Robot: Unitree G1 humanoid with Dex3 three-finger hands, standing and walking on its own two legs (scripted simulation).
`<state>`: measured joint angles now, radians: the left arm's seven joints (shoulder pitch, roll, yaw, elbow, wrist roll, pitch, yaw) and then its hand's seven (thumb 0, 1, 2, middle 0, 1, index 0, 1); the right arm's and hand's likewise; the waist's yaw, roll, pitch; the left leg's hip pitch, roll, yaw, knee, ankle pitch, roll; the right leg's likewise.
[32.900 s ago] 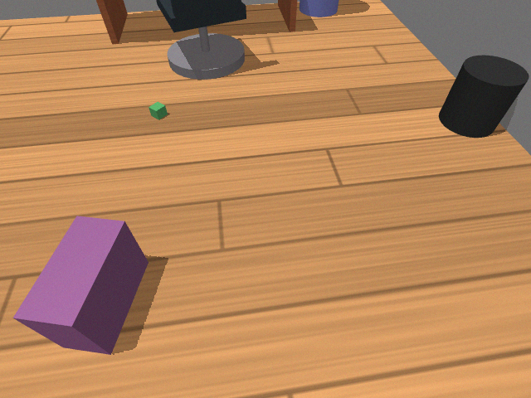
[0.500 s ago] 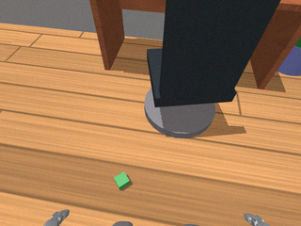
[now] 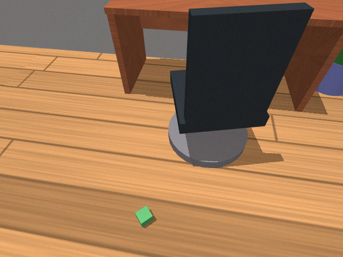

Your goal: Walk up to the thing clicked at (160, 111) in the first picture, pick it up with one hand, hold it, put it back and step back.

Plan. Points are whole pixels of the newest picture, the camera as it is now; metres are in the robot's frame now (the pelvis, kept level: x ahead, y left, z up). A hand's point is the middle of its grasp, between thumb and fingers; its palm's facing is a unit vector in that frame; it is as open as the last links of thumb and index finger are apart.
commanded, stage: stand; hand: left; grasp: from above
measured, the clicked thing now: (144, 216) +0.44 +0.19 -0.75
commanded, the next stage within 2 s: step back in 1.72 s
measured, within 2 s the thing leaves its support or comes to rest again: neither
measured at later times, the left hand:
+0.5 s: hand out of the picture +0.06 +0.23 -0.16, palm faces +0.01 -0.94 -0.33, open 7.3 cm
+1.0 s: hand out of the picture +0.08 +0.22 -0.16, palm faces -0.01 -0.94 -0.33, open 7.3 cm
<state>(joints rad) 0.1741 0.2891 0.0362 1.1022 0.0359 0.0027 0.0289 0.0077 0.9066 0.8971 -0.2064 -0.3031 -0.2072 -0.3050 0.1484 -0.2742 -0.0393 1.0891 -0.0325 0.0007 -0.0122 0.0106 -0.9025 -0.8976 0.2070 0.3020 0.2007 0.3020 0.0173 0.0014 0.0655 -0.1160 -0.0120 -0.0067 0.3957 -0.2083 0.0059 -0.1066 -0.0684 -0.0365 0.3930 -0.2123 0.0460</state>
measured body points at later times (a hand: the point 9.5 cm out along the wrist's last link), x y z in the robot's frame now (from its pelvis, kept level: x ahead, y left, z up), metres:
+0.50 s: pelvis +0.00 -0.01 +0.00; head +0.01 -0.02 +0.45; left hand +0.06 +0.28 -0.14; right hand +0.06 -0.30 -0.14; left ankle +0.01 +0.12 -0.74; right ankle +0.00 -0.15 -0.74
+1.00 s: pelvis +0.01 -0.02 +0.00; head +0.02 -0.02 +0.45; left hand +0.08 +0.27 -0.13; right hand +0.07 -0.31 -0.14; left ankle +0.01 +0.12 -0.74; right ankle +0.00 -0.15 -0.74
